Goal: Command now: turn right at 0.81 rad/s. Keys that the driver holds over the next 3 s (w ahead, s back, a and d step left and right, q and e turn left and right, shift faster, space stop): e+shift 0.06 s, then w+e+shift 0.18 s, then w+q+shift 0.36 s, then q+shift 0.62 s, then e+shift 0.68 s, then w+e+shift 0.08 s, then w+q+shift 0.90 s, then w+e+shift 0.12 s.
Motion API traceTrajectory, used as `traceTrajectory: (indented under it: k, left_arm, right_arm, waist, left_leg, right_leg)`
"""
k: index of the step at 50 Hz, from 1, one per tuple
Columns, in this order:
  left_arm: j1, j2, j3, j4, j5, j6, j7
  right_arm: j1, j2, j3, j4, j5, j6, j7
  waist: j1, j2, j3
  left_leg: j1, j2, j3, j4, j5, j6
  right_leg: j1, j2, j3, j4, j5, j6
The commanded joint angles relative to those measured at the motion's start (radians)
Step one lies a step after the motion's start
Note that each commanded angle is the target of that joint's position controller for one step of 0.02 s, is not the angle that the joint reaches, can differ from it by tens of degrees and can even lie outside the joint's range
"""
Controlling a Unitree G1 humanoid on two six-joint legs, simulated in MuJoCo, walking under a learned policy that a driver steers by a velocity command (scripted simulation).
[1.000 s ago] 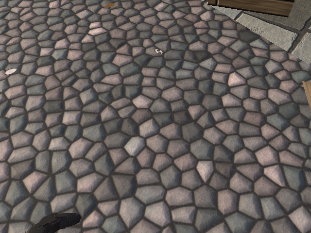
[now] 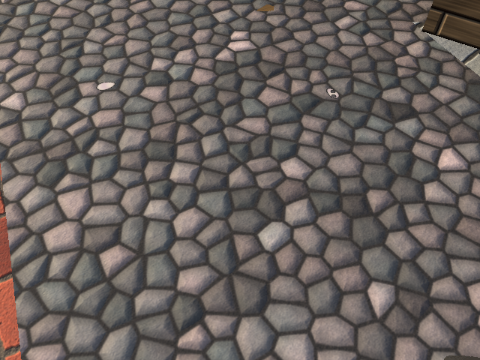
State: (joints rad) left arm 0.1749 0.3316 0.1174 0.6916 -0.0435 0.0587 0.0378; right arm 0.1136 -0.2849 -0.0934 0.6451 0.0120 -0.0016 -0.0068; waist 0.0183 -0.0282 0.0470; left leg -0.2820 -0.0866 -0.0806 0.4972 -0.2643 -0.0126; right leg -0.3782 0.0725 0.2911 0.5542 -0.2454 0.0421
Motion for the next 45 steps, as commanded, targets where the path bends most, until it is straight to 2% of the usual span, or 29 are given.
traceTrajectory:
  k: [1, 2, 3, 4, 5, 6, 10, 12, 14, 15, 17, 19, 21, 24, 25, 26, 27, 28, 29, 30, 31, 33, 34, 35, 36, 38, 41, 43, 45]
  left_arm:
    - [0.018, 0.078, 0.022, -0.111, 0.012, -0.026, -0.003]
    - [0.026, 0.157, 0.043, -0.096, 0.022, -0.035, -0.003]
    - [0.029, 0.186, 0.054, -0.071, 0.017, -0.028, -0.003]
    - [0.045, 0.163, 0.05, -0.05, 0.019, -0.018, -0.002]
    - [0.04, 0.139, 0.04, -0.056, 0.019, -0.015, -0.008]
    - [0.018, 0.122, 0.03, -0.069, 0.015, -0.02, -0.018]
    - [-0.072, 0.093, 0.01, -0.122, 0.007, -0.052, -0.038]
    - [-0.078, 0.083, 0.007, -0.131, 0.005, -0.064, -0.045]
    - [-0.074, 0.038, -0.01, -0.128, 0.005, -0.078, -0.041]
    - [-0.11, 0.04, -0.013, -0.112, 0.137, -0.039, -0.085]
    - [-0.11, 0.029, -0.015, -0.116, 0.11, -0.031, -0.12]
    - [-0.14, 0.04, -0.024, -0.12, 0.1, -0.043, -0.137]
    - [-0.224, 0.028, -0.04, -0.139, 0.087, -0.062, -0.141]
    - [-0.213, 0.027, -0.047, -0.141, 0.078, -0.079, -0.125]
    - [-0.115, 0.045, -0.039, -0.117, 0.078, -0.087, -0.11]
    - [0.091, 0.071, -0.023, -0.051, 0.083, -0.102, -0.089]
    - [0.314, 0.148, 0.002, 0.003, 0.109, -0.116, -0.062]
    - [0.401, 0.286, 0.02, -0.001, 0.123, -0.127, -0.041]
    - [0.304, 0.24, 0.006, -0.025, 0.117, -0.125, -0.031]
    - [0.203, 0.15, -0.021, -0.02, 0.109, -0.121, -0.031]
    - [0.157, 0.081, -0.038, -0.015, 0.102, -0.125, -0.035]
    - [0.102, -0.005, -0.065, -0.007, 0.086, -0.135, -0.028]
    - [0.11, -0.014, -0.07, 0.004, 0.079, -0.145, -0.029]
    - [0.048, -0.021, -0.051, -0.002, 0.026, -0.166, -0.021]
    - [0.025, -0.015, -0.051, -0.003, 0.025, -0.174, -0.013]
    - [-0.02, 0.019, -0.039, -0.007, 0.044, -0.166, 0.007]
    - [-0.03, 0.083, -0.023, -0.004, 0.044, -0.142, 0.031]
    - [-0.012, 0.139, -0.007, -0.001, 0.022, -0.131, 0.036]
    - [-0.05, 0.176, 0.008, -0.02, -0.009, -0.118, 0.026]
  right_arm:
    - [0.055, -0.209, -0.051, -0.061, -0.07, -0.002, -0.001]
    - [-0.005, -0.164, -0.04, -0.09, -0.073, -0.014, -0.005]
    - [-0.058, -0.109, -0.023, -0.097, -0.06, -0.02, -0.013]
    - [-0.051, -0.1, -0.02, -0.101, -0.042, -0.022, -0.025]
    - [-0.026, -0.107, -0.021, -0.089, -0.02, -0.027, -0.037]
    - [0.022, -0.116, -0.02, -0.079, -0.013, -0.034, -0.045]
    - [0.184, -0.138, -0.023, -0.041, -0.025, -0.069, -0.039]
    - [0.216, -0.142, -0.024, -0.028, -0.026, -0.081, -0.032]
    - [0.267, -0.126, -0.019, 0.001, -0.029, -0.095, -0.016]
    - [0.33, -0.119, -0.006, 0.041, -0.063, -0.09, 0.004]
    - [0.325, -0.129, -0.007, 0.062, -0.051, -0.094, 0.01]
    - [0.306, -0.119, 0.0, 0.081, -0.037, -0.094, 0.013]
    - [0.326, -0.117, 0.003, 0.102, -0.035, -0.092, 0.017]
    - [0.345, -0.178, -0.012, 0.142, -0.037, -0.08, 0.021]
    - [0.331, -0.195, -0.016, 0.151, -0.033, -0.075, 0.023]
    - [0.298, -0.186, -0.011, 0.155, -0.026, -0.075, 0.026]
    - [0.282, -0.134, 0.006, 0.134, -0.024, -0.082, 0.032]
    - [0.247, 0.015, 0.037, 0.054, -0.013, -0.091, 0.034]
    - [0.221, -0.051, 0.019, 0.052, 0.002, -0.084, 0.03]
    - [0.216, -0.065, 0.012, 0.058, -0.001, -0.073, 0.032]
    - [0.246, -0.059, 0.014, 0.087, -0.004, -0.066, 0.039]
    - [0.283, -0.036, 0.013, 0.132, -0.031, -0.029, 0.048]
    - [0.287, -0.024, 0.013, 0.128, -0.037, -0.013, 0.052]
    - [0.274, -0.04, -0.003, 0.099, 0.059, -0.019, 0.027]
    - [0.234, -0.043, 0.002, 0.076, 0.062, -0.017, 0.023]
    - [0.141, -0.028, 0.009, 0.021, 0.03, -0.016, 0.025]
    - [0.065, 0.005, 0.028, -0.013, 0.01, -0.025, 0.057]
    - [0.119, -0.04, 0.01, -0.01, 0.014, -0.015, 0.075]
    - [0.218, -0.117, -0.02, -0.005, 0.019, 0.007, 0.074]
  waist:
    - [0.01, 0.303, -0.145]
    - [0.03, 0.22, -0.099]
    - [0.041, 0.14, -0.067]
    - [0.032, 0.109, -0.08]
    - [0.012, 0.145, -0.073]
    - [-0.015, 0.163, -0.068]
    - [-0.096, 0.132, -0.036]
    - [-0.102, 0.131, -0.014]
    - [-0.102, 0.103, 0.017]
    - [-0.106, 0.012, 0.045]
    - [-0.083, 0.112, 0.071]
    - [-0.057, 0.151, 0.075]
    - [-0.083, 0.166, 0.081]
    - [-0.067, 0.191, 0.081]
    - [-0.01, 0.187, 0.047]
    - [0.104, 0.111, -0.057]
    - [0.202, -0.019, -0.241]
    - [0.2, -0.32, -0.331]
    - [0.165, -0.18, -0.282]
    - [0.085, -0.099, -0.151]
    - [0.04, -0.055, -0.09]
    - [-0.02, -0.078, -0.013]
    - [-0.038, -0.119, -0.01]
    - [-0.037, -0.204, -0.011]
    - [-0.043, -0.182, -0.004]
    - [-0.052, -0.093, 0.047]
    - [-0.034, -0.037, 0.054]
    - [-0.062, -0.058, -0.024]
    - [-0.13, -0.09, -0.093]
  left_leg:
    - [0.2, 0.475, -0.509, -0.258, 0.145, 0.214]
    - [0.157, 0.492, -0.463, -0.262, 0.167, 0.249]
    - [0.119, 0.422, -0.324, -0.241, 0.164, 0.216]
    - [0.155, 0.355, -0.241, -0.257, -0.007, 0.173]
    - [0.198, 0.339, -0.211, -0.281, -0.112, 0.156]
    - [0.224, 0.336, -0.19, -0.31, -0.197, 0.15]
    - [0.35, 0.365, -0.148, -0.357, -0.311, 0.145]
    - [0.374, 0.378, -0.103, -0.368, -0.278, 0.142]
    - [0.331, 0.383, -0.112, -0.393, -0.27, 0.177]
    - [0.273, 0.377, -0.072, -0.412, -0.297, 0.159]
    - [0.25, 0.374, -0.047, -0.43, -0.284, 0.166]
    - [0.23, 0.361, -0.025, -0.454, -0.236, 0.174]
    - [0.171, 0.339, -0.007, -0.468, -0.152, 0.178]
    - [0.142, 0.358, -0.011, -0.412, 0.047, 0.198]
    - [0.127, 0.363, -0.008, -0.313, 0.243, 0.202]
    - [0.05, 0.307, 0.064, -0.06, 0.441, 0.183]
    - [-0.164, 0.21, 0.128, 0.304, 0.261, 0.159]
    - [-0.473, 0.06, 0.075, 0.661, -0.302, 0.14]
    - [-0.535, 0.055, -0.057, 0.807, -0.18, 0.154]
    - [-0.548, 0.122, -0.04, 0.831, -0.081, 0.151]
    - [-0.499, 0.168, -0.009, 0.784, -0.018, 0.129]
    - [-0.425, 0.203, 0.034, 0.748, 0.024, 0.076]
    - [-0.402, 0.198, 0.053, 0.758, 0.02, 0.058]
    - [-0.441, 0.233, -0.005, 0.764, 0.057, 0.038]
    - [-0.462, 0.226, 0.017, 0.744, 0.091, 0.027]
    - [-0.448, 0.207, 0.077, 0.601, 0.157, 0.008]
    - [-0.262, 0.14, 0.192, 0.278, 0.304, 0.009]
    - [-0.156, 0.079, 0.237, 0.226, 0.302, 0.039]
    - [-0.037, 0.042, 0.238, 0.204, 0.221, 0.101]
  right_leg:
    - [-0.288, 0.046, -0.049, 0.339, -0.382, -0.023]
    - [-0.286, -0.047, -0.071, 0.505, -0.33, -0.001]
    - [-0.28, -0.067, -0.1, 0.566, -0.253, 0.01]
    - [-0.313, -0.083, -0.129, 0.606, -0.154, 0.016]
    - [-0.378, -0.108, -0.154, 0.654, -0.083, 0.021]
    - [-0.424, -0.13, -0.184, 0.692, -0.045, 0.022]
    - [-0.573, -0.172, -0.217, 0.702, 0.029, 0.027]
    - [-0.607, -0.185, -0.209, 0.687, 0.063, 0.028]
    - [-0.587, -0.163, -0.158, 0.627, 0.09, 0.018]
    - [-0.548, -0.088, -0.165, 0.599, 0.075, 0.001]
    - [-0.538, -0.081, -0.15, 0.509, 0.099, -0.019]
    - [-0.473, -0.137, -0.251, 0.368, 0.137, -0.027]
    - [-0.318, -0.156, -0.319, 0.211, 0.11, -0.034]
    - [-0.087, -0.097, -0.36, 0.05, -0.053, -0.065]
    - [0.047, -0.065, -0.369, 0.007, -0.071, -0.077]
    - [0.319, -0.046, -0.359, -0.053, -0.004, -0.09]
    - [0.652, -0.204, -0.186, -0.075, -0.199, -0.1]
    - [0.795, -0.485, 0.271, -0.263, -0.689, -0.103]
    - [0.631, -0.517, 0.454, -0.369, -0.714, -0.113]
    - [0.521, -0.484, 0.268, -0.322, -0.573, -0.101]
    - [0.425, -0.439, 0.106, -0.339, -0.347, -0.101]
    - [0.32, -0.35, -0.158, -0.334, 0.104, -0.078]
    - [0.297, -0.356, -0.235, -0.302, 0.386, -0.083]
    - [0.343, -0.322, -0.301, -0.279, 0.562, -0.081]
    - [0.333, -0.325, -0.344, -0.298, 0.603, -0.091]
    - [0.265, -0.308, -0.424, -0.343, 0.62, -0.104]
    - [0.2, -0.257, -0.542, -0.296, 0.705, -0.084]
    - [0.28, -0.278, -0.547, -0.175, 0.962, -0.071]
    - [0.327, -0.312, -0.534, -0.003, 1.131, -0.069]
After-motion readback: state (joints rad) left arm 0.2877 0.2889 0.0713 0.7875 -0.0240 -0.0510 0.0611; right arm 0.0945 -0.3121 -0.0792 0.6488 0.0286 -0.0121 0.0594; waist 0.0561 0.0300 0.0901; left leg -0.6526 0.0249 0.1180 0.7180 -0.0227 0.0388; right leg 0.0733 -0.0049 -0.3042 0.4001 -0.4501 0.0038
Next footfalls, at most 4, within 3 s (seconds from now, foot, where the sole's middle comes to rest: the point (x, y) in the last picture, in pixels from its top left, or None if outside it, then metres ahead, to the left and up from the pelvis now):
0.54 right None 0.21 -0.25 -0.77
0.94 left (286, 320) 0.55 -0.10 -0.77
1.40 right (346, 278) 0.68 -0.28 -0.77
1.74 left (282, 321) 0.54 -0.09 -0.77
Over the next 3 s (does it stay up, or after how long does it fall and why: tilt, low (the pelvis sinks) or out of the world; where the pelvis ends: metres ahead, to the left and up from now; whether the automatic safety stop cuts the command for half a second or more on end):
stays up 1.15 -0.12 0.00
